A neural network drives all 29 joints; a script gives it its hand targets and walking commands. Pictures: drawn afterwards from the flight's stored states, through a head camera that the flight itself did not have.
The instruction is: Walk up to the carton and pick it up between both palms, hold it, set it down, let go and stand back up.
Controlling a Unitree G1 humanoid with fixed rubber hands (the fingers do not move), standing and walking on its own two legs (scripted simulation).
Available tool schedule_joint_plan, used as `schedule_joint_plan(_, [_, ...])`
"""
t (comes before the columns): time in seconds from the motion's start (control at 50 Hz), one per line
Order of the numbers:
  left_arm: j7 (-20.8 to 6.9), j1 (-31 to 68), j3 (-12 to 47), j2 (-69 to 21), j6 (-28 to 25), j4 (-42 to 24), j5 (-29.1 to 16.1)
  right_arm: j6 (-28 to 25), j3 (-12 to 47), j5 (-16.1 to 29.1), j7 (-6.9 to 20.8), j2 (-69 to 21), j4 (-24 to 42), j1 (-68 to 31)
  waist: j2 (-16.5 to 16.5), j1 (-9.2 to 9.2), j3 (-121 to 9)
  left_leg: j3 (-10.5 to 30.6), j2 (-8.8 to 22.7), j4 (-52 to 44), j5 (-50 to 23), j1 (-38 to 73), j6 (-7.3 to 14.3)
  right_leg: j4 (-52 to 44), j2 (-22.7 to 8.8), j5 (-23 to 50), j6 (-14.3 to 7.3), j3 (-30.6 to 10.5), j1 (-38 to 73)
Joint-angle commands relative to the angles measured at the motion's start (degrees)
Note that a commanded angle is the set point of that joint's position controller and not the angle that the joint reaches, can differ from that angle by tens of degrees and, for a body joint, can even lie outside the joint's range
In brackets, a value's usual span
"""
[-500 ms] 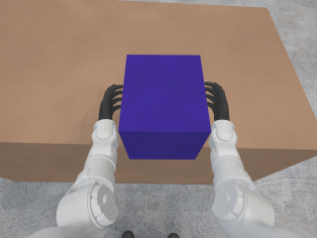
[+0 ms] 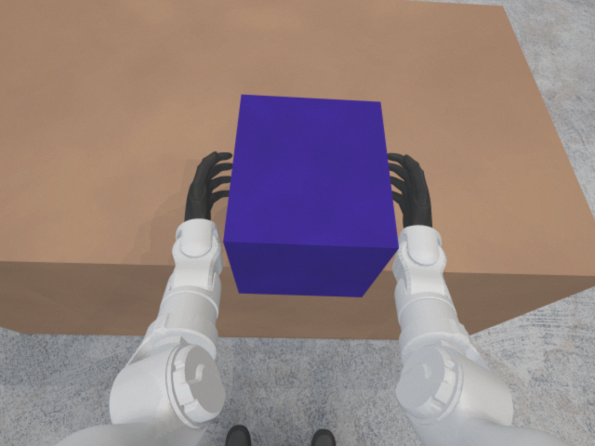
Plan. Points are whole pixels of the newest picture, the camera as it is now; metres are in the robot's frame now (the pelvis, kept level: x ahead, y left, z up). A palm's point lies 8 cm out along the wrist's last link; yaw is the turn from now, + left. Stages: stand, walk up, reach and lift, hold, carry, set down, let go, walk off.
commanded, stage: set down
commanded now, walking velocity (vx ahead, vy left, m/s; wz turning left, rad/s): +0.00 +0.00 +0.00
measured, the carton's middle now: (305, 202) +0.45 +0.00 -0.03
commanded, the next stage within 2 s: none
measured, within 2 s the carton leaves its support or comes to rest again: neither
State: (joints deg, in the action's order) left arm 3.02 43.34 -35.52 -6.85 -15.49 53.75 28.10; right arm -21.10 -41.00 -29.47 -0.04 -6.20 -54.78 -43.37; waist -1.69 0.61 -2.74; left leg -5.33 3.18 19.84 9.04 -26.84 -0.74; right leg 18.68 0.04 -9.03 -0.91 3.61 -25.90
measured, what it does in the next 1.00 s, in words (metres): stands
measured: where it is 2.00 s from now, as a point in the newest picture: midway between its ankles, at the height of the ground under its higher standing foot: outside the picture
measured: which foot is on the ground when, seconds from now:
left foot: down 0.00-1.00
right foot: down 0.00-1.00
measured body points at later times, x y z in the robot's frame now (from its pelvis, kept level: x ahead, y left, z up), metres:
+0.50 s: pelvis -0.01 +0.00 -0.02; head +0.10 +0.01 +0.42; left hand +0.43 +0.16 -0.01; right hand +0.44 -0.15 +0.00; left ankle -0.01 +0.13 -0.74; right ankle -0.02 -0.11 -0.74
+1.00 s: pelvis -0.04 -0.01 -0.04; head +0.08 -0.01 +0.39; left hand +0.44 +0.20 +0.02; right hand +0.46 -0.21 +0.03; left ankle -0.01 +0.13 -0.74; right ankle -0.02 -0.11 -0.74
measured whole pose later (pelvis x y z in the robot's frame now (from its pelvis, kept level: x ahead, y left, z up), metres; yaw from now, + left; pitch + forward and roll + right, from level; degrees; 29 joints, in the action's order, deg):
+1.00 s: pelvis -0.04 -0.01 -0.04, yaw -1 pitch +30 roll -1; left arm 3.9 61.2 5.9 14.1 -20.3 83.4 -19.3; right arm -16.6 8.5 25.2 1.2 21.0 -81.0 -62.2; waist 0.3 3.5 -16.7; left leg -2.7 4.9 40.9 14.7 -55.6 -1.4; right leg 38.9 1.2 -14.0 -1.8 3.3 -54.5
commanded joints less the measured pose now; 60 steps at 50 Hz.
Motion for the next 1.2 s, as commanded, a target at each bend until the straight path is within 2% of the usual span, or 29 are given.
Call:
schedule_joint_plan(0.0, [-2.83,20.81,10.82,-20.06,-0.92,1.75,2.89,-0.34,13.23,-4.80,6.62,-22.79,-5.93,-19.77,1.48,1.02,-29.16,-0.55,-1.24,2.05,-22.28,12.82,1.00,2.49,0.24,19.82,1.41,1.25,14.46])
schedule_joint_plan(0.12, [-1.91,19.90,9.36,-15.95,-1.00,1.81,2.87,0.03,12.11,-4.19,5.89,-18.64,-6.13,-18.85,1.21,1.07,-28.76,-0.47,-1.32,3.01,-23.43,13.38,0.87,2.37,0.47,19.56,1.37,1.09,12.88])
schedule_joint_plan(0.2, [0.86,18.79,6.65,-3.86,-1.52,1.45,1.17,0.31,10.95,-0.61,3.33,-6.81,-6.38,-17.47,0.93,1.56,-30.33,-0.72,-1.47,3.56,-23.77,11.56,0.92,3.17,0.55,21.13,1.57,0.09,13.52])
schedule_joint_plan(0.24, [3.48,19.86,9.03,4.56,-2.08,1.71,-3.46,0.63,13.98,5.89,0.78,2.00,-6.91,-18.63,1.58,1.79,-33.35,-0.77,-1.49,4.85,-24.54,9.17,0.69,4.31,0.81,23.17,1.28,-1.27,13.35])
schedule_joint_plan(0.28, [5.28,23.04,13.08,8.25,-2.96,4.77,-9.98,0.75,20.11,14.19,-1.38,5.62,-8.91,-22.26,2.06,2.01,-37.07,-0.59,-1.52,6.90,-24.00,5.23,0.60,6.20,0.89,25.18,0.89,-2.81,13.21])
schedule_joint_plan(0.32, [6.17,26.46,16.12,11.08,-4.58,8.91,-15.55,0.34,25.13,20.85,-2.90,7.93,-10.60,-25.95,1.61,2.46,-41.40,-0.35,-1.50,8.87,-21.85,0.90,0.60,8.54,0.75,26.26,0.78,-3.82,13.64])
schedule_joint_plan(0.36, [6.57,29.62,18.36,14.39,-6.50,13.03,-19.65,-0.27,28.61,25.60,-4.01,11.00,-11.73,-29.29,1.14,2.82,-45.85,-0.06,-1.43,10.90,-20.81,-1.80,0.30,10.93,0.78,26.88,0.94,-4.15,13.52])
schedule_joint_plan(0.5, [5.85,34.90,27.40,21.15,-10.49,25.04,-31.42,-2.38,36.75,37.98,-4.86,23.16,-18.63,-35.49,2.48,2.18,-52.61,1.69,-0.97,19.25,-26.58,2.97,-3.04,15.18,2.58,24.76,1.04,-1.82,0.17])
schedule_joint_plan(0.62, [3.72,38.84,35.86,23.03,-12.04,28.93,-39.69,-3.44,41.67,44.90,-3.01,29.55,-23.58,-38.54,3.25,0.87,-53.35,2.81,-0.76,22.85,-27.67,5.32,-4.84,16.75,3.47,20.24,1.11,-0.08,-10.23])
schedule_joint_plan(0.74, [2.20,42.26,40.60,25.68,-11.82,26.23,-44.96,-2.30,46.24,50.78,-0.35,32.20,-22.25,-41.97,2.47,1.73,-56.54,2.95,-1.25,23.12,-24.31,1.54,-4.53,18.15,3.32,18.24,1.81,-0.26,-10.35])
schedule_joint_plan(0.84, [1.32,44.12,41.88,28.14,-9.89,23.25,-47.47,0.10,48.69,53.95,1.21,33.60,-18.41,-44.82,0.21,2.74,-59.05,2.55,-1.89,22.31,-19.24,-5.47,-3.12,19.60,2.63,18.58,2.67,-1.62,-5.35])
schedule_joint_plan(1.04, [0.87,45.54,38.56,32.17,-2.01,17.75,-46.59,5.95,48.71,55.33,0.76,36.30,-14.52,-47.80,-3.77,3.38,-59.68,1.87,-2.62,17.69,-14.21,-11.41,-1.27,18.98,1.91,23.85,3.89,-3.67,6.55])
schedule_joint_plan(1.18, [1.16,47.60,38.22,32.33,2.86,16.35,-46.03,9.92,47.73,55.25,0.04,37.40,-15.21,-48.98,-2.56,2.61,-55.16,2.05,-2.17,13.94,-14.08,-5.26,-1.40,14.68,2.12,22.25,3.37,-2.92,6.44])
